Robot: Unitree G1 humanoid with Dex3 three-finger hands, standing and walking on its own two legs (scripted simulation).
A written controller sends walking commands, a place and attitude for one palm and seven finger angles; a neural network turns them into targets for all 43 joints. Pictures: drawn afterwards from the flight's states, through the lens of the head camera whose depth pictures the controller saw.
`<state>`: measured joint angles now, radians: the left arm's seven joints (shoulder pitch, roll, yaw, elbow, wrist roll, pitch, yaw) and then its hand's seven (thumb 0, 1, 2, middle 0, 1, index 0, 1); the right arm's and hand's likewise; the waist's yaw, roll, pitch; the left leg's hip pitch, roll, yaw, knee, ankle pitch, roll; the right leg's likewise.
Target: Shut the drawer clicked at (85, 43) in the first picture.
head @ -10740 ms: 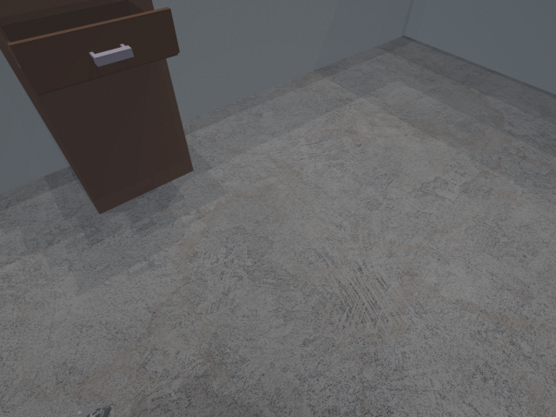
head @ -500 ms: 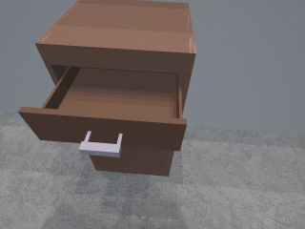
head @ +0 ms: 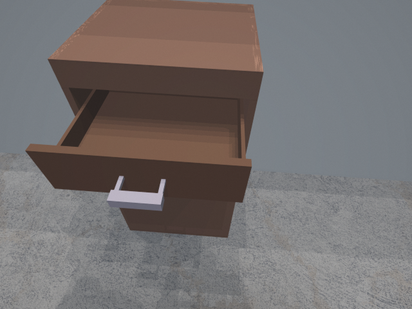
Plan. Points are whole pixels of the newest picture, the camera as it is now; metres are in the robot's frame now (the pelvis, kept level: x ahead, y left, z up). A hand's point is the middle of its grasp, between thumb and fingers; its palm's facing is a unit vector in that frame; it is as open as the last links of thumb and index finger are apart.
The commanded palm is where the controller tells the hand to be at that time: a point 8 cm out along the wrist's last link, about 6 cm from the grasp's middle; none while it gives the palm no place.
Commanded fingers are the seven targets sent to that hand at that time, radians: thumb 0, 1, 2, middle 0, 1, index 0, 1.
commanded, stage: look again from close up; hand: left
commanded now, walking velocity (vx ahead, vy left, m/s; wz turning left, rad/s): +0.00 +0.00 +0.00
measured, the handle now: (139, 191) +0.34 +0.17 +0.02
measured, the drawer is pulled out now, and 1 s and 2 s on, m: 0.22 0.22 0.22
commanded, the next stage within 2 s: raise the hand and make a fist in 0.30 s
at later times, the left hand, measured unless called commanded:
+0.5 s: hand out of the picture +0.04 +0.18 -0.14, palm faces +0.17 -0.95 -0.26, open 7.2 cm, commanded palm +0.09 +0.20 -0.06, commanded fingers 0.00 0.90 0.90 -0.32 -0.43 -0.32 -0.43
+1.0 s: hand out of the picture +0.13 +0.14 +0.00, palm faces +0.10 -0.99 -0.09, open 5.0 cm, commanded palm +0.11 +0.19 +0.00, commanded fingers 0.00 0.90 0.90 -0.82 -0.97 -0.82 -0.97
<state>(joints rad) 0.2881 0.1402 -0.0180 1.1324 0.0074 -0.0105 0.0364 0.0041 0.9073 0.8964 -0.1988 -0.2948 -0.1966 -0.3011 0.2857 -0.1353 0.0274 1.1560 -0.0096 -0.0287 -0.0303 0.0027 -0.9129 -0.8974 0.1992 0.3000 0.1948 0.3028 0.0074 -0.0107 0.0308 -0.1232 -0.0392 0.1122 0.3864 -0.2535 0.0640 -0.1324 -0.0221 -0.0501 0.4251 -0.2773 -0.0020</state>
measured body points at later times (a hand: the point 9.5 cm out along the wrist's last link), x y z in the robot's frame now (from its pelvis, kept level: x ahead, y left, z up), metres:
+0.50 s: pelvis -0.01 -0.01 +0.00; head +0.00 -0.01 +0.44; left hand +0.03 +0.23 -0.12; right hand +0.01 -0.24 -0.15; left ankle -0.02 +0.07 -0.74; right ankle -0.03 -0.11 -0.74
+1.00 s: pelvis -0.05 -0.05 -0.07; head -0.01 -0.05 +0.38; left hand +0.12 +0.20 +0.01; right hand +0.20 -0.25 -0.11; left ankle -0.02 +0.07 -0.74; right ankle -0.03 -0.12 -0.74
